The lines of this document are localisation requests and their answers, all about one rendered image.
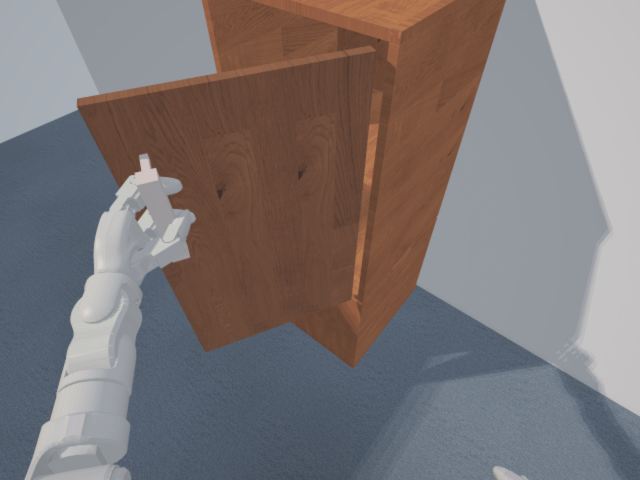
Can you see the handle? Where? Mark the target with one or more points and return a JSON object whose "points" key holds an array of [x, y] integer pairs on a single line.
{"points": [[155, 198]]}

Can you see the robot left forearm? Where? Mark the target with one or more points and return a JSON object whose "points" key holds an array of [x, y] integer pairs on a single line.
{"points": [[88, 425]]}

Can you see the cupboard door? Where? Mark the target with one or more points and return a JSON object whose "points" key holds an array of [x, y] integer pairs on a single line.
{"points": [[271, 159]]}

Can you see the left robot hand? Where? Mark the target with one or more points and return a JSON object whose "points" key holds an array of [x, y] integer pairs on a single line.
{"points": [[119, 236]]}

